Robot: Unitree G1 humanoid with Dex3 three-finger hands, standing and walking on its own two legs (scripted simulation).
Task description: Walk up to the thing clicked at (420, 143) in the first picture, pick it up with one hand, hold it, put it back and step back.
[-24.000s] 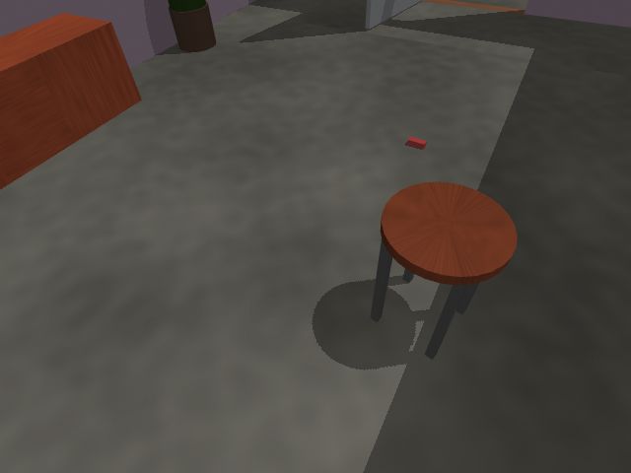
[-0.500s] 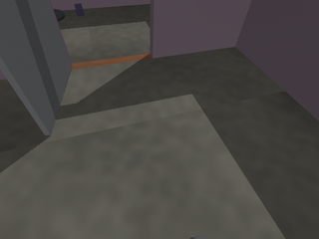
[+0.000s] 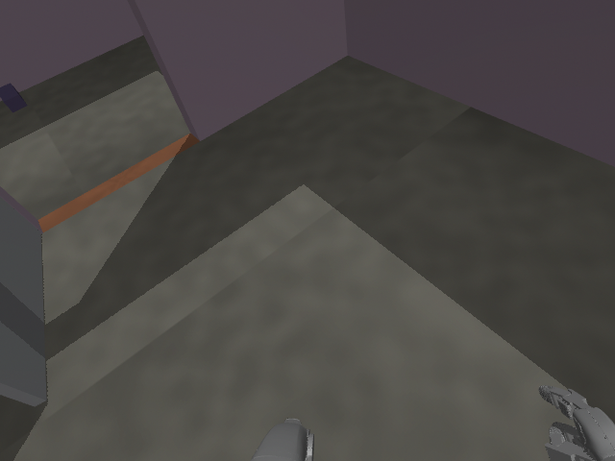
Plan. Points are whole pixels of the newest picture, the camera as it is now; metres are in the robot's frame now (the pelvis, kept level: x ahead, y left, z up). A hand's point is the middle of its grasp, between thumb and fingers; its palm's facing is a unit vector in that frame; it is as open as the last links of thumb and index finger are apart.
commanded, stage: walk up
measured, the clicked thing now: out of the picture -0.07 -0.53 -0.74
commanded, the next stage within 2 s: none
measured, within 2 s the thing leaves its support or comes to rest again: neither
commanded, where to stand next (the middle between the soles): +0.16 +0.06 m, yaw -59 degrees
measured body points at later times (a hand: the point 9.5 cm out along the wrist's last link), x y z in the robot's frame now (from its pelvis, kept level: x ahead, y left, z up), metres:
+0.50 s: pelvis +0.08 +0.18 +0.01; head +0.13 +0.18 +0.45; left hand +0.34 +0.42 -0.10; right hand -0.05 -0.15 -0.07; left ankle +0.18 +0.22 -0.72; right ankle +0.02 +0.01 -0.65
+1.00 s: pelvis +0.06 +0.14 +0.01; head +0.05 +0.12 +0.46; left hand +0.33 +0.34 -0.08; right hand -0.15 -0.12 -0.11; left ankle +0.20 +0.20 -0.67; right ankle -0.04 +0.07 -0.72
